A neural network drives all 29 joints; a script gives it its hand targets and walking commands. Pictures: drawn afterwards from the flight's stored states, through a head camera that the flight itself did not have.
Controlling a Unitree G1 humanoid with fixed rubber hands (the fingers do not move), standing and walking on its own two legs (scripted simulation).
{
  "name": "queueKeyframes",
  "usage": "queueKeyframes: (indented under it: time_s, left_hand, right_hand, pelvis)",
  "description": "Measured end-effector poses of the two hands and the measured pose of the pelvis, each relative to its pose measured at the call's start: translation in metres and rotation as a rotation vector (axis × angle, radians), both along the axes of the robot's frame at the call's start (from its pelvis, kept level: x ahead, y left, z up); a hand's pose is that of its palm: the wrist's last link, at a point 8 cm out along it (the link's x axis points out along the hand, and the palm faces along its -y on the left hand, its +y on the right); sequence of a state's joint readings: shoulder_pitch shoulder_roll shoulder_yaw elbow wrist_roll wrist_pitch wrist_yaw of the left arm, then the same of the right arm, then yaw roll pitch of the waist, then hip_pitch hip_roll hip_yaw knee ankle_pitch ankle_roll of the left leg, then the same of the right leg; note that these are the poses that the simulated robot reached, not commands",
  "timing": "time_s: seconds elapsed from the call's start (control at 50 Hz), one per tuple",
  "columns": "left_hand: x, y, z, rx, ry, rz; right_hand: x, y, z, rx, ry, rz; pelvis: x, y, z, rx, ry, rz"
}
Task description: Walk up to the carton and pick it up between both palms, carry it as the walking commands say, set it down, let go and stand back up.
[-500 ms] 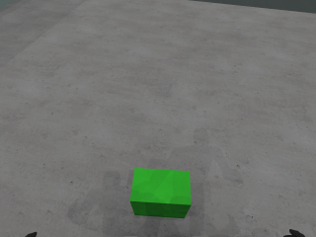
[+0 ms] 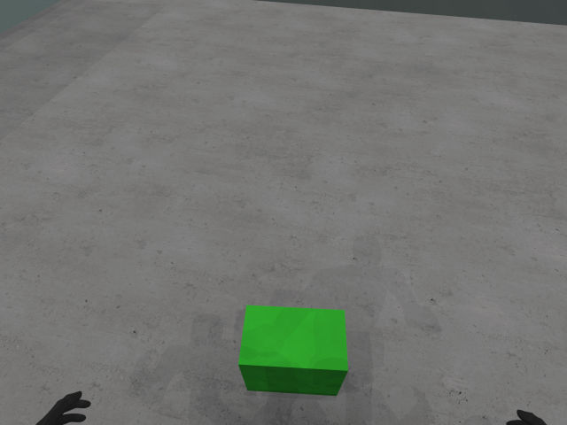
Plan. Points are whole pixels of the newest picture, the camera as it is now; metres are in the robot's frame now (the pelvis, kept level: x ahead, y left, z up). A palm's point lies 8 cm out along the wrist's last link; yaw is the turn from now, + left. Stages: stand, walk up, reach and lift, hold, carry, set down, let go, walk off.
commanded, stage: walk up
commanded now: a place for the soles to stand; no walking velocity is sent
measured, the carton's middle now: (293, 352) +0.42 -0.02 -0.61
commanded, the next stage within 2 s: reach and lift in 0.72 s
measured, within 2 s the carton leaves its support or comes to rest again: neither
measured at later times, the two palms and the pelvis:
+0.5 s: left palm out of the picture +0.10 +0.34 -0.07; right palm out of the picture +0.07 -0.35 -0.08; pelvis -0.01 +0.00 +0.00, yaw +0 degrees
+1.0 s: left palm (75, 409) +0.16 +0.29 -0.05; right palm out of the picture +0.13 -0.35 -0.09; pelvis -0.01 -0.03 +0.00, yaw -1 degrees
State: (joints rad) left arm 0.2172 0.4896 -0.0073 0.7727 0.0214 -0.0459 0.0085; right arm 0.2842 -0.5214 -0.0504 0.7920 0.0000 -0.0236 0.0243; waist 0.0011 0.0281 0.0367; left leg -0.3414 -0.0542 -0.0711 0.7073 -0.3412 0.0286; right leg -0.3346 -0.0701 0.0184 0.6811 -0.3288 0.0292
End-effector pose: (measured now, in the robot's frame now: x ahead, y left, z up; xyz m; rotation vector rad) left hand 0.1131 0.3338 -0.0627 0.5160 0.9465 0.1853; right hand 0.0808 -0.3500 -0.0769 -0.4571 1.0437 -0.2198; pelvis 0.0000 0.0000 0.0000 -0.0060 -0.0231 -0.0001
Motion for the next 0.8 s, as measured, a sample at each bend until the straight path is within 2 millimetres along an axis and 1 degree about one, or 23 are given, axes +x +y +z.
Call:
queueKeyframes:
  time_s: [0.12, 0.28, 0.48, 0.76, 0.8]
  left_hand:
    - [-0.003, 0.001, -0.001, 0.001, 0.0, 0.007]
    - [-0.01, 0.001, -0.004, -0.003, -0.001, 0.015]
    - [-0.017, 0.002, -0.003, 0.004, 0.009, 0.023]
    - [-0.016, 0.002, -0.003, 0.0, 0.012, 0.035]
    - [-0.008, -0.003, 0.0, -0.031, -0.01, 0.08]
  right_hand:
    - [-0.001, 0.0, 0.001, -0.004, -0.003, -0.001]
    - [-0.007, -0.002, 0.005, -0.012, -0.006, -0.004]
    - [-0.01, -0.001, 0.002, -0.005, -0.008, -0.005]
    - [-0.009, -0.002, 0.002, 0.0, -0.006, -0.01]
    - [-0.001, -0.001, 0.004, 0.031, -0.03, -0.036]
  pelvis:
    - [-0.002, 0.0, 0.0, 0.0, -0.003, 0.0]
    - [-0.008, 0.0, 0.0, 0.0, -0.012, 0.0]
    - [-0.012, 0.0, 0.0, 0.0, -0.016, 0.001]
    - [-0.011, -0.002, 0.0, 0.001, -0.015, 0.0]
    - [-0.013, -0.002, 0.0, -0.002, -0.019, -0.006]
